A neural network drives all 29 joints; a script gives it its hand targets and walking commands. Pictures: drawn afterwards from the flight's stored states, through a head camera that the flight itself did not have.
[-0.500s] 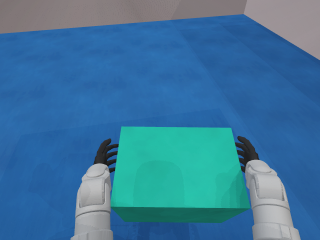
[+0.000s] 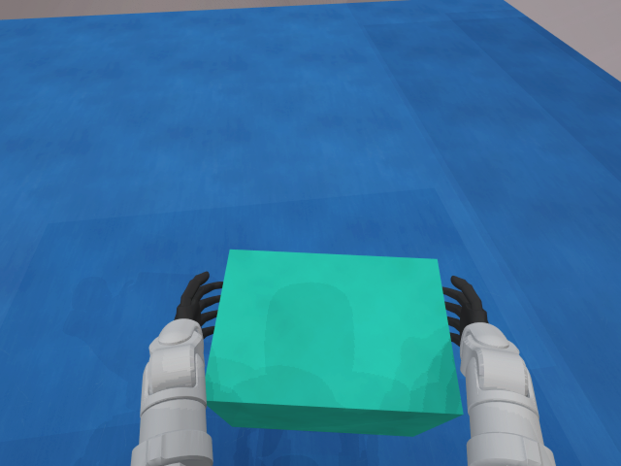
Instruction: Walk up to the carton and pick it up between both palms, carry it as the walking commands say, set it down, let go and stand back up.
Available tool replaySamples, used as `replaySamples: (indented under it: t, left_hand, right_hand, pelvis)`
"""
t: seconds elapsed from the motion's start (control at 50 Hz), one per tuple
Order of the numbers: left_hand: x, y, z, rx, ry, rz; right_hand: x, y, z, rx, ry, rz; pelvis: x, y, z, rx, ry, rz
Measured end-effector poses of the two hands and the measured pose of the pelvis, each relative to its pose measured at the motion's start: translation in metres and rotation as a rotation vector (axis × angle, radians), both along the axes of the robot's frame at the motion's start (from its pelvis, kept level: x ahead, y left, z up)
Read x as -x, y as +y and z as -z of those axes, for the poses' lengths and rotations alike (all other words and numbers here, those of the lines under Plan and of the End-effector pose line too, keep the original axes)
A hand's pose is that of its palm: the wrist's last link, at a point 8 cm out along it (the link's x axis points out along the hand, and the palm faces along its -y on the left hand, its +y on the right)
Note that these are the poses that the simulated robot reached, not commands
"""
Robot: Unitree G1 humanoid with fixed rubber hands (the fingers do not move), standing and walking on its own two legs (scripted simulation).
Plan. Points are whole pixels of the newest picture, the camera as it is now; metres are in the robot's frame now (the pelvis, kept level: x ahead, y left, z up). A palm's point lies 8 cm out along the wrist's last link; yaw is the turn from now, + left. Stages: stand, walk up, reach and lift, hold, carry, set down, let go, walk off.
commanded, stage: set down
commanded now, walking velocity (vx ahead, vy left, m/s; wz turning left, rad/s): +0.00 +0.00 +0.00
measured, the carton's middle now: (327, 349) +0.29 +0.02 -0.07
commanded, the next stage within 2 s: none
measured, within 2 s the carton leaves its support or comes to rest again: neither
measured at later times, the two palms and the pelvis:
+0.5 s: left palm (198, 340) +0.29 +0.22 -0.07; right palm (444, 342) +0.31 -0.16 -0.07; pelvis -0.03 +0.02 -0.03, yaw -1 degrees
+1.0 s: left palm (212, 347) +0.32 +0.22 -0.17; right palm (429, 350) +0.33 -0.16 -0.16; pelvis -0.07 +0.02 -0.10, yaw -1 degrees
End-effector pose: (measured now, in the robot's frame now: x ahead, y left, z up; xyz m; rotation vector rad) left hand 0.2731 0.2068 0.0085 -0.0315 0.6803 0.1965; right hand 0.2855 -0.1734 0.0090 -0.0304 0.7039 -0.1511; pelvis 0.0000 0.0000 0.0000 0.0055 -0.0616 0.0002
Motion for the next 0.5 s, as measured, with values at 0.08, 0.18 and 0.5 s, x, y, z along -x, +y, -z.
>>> replaySamples:
  t: [0.08,0.18,0.5]
  left_hand:
    - [-0.004,0.001,0.012,0.000,0.009,-0.002]
    - [-0.008,0.006,0.027,-0.004,0.022,-0.006]
    - [-0.019,0.011,0.083,-0.017,0.049,-0.005]
  right_hand:
    - [-0.003,0.001,0.010,0.004,0.010,-0.001]
    - [-0.009,0.007,0.024,0.004,0.022,-0.007]
    - [-0.022,0.012,0.079,-0.003,0.030,-0.012]
  pelvis:
    - [0.000,0.003,0.002,0.002,0.042,0.007]
    - [0.003,0.008,0.005,0.005,0.101,0.006]
    - [0.031,0.020,0.027,0.012,0.341,0.009]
